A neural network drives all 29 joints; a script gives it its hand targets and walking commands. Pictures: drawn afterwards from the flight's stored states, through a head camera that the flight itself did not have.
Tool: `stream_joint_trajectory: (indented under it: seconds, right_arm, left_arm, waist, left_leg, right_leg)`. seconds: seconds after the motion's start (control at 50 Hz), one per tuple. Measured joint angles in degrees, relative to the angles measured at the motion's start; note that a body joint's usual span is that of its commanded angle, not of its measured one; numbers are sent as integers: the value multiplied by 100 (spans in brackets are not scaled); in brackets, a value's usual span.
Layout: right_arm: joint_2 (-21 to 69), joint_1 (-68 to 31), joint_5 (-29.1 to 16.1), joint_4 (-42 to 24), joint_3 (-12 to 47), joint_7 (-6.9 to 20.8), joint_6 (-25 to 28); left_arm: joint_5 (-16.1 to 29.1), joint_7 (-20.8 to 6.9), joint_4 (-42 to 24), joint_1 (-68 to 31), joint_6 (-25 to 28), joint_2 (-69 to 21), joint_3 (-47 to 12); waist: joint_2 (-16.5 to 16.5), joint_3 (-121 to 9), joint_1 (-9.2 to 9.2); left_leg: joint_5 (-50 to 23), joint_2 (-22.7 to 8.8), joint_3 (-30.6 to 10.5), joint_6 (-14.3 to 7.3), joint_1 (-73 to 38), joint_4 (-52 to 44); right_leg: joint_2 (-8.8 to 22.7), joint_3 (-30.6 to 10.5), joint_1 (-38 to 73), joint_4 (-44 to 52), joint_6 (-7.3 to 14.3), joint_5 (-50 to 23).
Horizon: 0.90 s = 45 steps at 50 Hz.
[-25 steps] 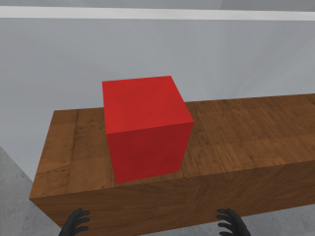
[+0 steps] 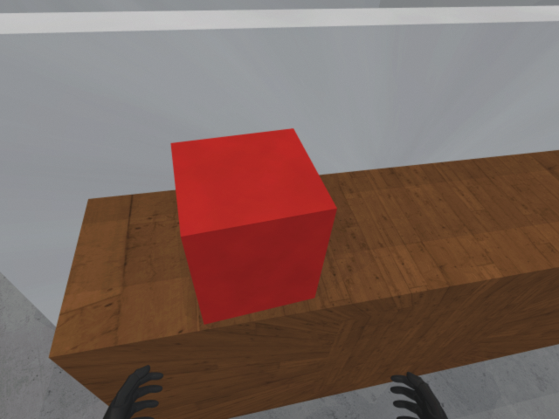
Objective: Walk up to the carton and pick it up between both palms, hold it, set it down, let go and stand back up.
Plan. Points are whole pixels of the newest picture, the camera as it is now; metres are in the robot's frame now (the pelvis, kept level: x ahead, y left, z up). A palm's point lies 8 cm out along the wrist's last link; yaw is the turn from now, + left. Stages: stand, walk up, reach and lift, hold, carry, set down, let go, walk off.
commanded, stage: let go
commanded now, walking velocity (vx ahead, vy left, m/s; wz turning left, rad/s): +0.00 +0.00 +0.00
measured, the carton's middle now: (248, 226) +0.44 +0.06 +0.02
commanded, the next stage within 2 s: stand in 0.32 s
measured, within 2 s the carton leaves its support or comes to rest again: neither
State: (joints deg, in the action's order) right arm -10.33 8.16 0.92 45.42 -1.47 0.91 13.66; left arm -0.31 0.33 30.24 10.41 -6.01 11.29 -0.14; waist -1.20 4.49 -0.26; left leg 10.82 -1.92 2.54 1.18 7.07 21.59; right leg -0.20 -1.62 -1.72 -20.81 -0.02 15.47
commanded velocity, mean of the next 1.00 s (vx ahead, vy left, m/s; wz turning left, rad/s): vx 0.00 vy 0.00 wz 0.00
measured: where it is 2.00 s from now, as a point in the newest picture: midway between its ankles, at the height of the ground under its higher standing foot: outside the picture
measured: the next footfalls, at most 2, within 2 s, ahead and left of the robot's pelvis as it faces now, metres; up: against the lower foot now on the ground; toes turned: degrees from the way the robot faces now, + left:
left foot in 1.58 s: -0.08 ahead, +0.10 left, +0.00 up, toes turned +5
right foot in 1.96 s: +0.02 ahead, -0.12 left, +0.00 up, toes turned -1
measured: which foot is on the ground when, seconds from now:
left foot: down 0.00-1.00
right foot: down 0.00-1.00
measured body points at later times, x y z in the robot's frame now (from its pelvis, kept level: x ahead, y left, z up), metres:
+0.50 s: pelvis +0.00 -0.01 -0.01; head -0.02 +0.00 +0.44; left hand +0.13 +0.24 -0.11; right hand +0.13 -0.26 -0.11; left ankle +0.01 +0.13 -0.74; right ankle -0.04 -0.12 -0.74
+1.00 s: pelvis -0.05 +0.02 -0.01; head -0.08 +0.03 +0.44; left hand -0.02 +0.27 -0.15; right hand -0.02 -0.23 -0.14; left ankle +0.01 +0.13 -0.74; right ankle -0.04 -0.12 -0.74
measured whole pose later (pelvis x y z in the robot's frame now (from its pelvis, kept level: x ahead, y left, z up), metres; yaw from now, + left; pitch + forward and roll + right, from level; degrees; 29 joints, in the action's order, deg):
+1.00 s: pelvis -0.05 +0.02 -0.01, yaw +2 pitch -5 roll -1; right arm -12.6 23.2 0.3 49.6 -0.1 -0.7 1.1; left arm -1.0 0.4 48.8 22.2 0.8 14.0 -0.5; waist -0.5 0.6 0.6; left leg 9.9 -0.9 1.0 -0.9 14.5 28.9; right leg 0.8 0.0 -7.9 -27.0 -1.9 14.6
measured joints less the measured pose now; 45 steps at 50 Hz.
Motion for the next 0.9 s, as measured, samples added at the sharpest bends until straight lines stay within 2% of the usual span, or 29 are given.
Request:
stream_joint_trajectory:
  seconds: [0.26,0.36,0.44,0.54,0.9]
  right_arm:
    - [-7,143,49,-155,53,-27,-109]
    - [-73,356,37,-507,17,-122,-229]
    - [-183,410,36,-320,9,-181,-773]
    - [-268,730,6,-165,-55,-175,-1072]
    - [-241,1432,-35,302,93,-153,-1227]
  left_arm:
    - [-20,-36,130,-2,-81,-28,69]
    - [20,-91,72,35,94,-88,68]
    - [-65,-44,473,251,514,29,63]
    - [-65,-38,874,639,646,183,151]
    - [-59,-10,1663,1152,704,264,6]
  waist:
    - [-3,-23,16]
    - [14,-110,-37]
    - [26,-376,-9]
    - [26,-556,2]
    - [63,-415,56]
  left_leg:
    - [-42,-44,9,67,-101,-75]
    - [35,-33,-51,64,141,150]
    - [226,-69,-113,55,439,537]
    - [368,-80,-161,48,507,790]
    - [46,52,-168,-143,641,763]
  right_leg:
    - [-40,9,11,-86,65,32]
    - [-29,72,-198,-300,59,130]
    - [-63,129,-402,-525,65,250]
    - [-71,176,-392,-650,50,342]
    - [58,183,-497,-608,-131,27]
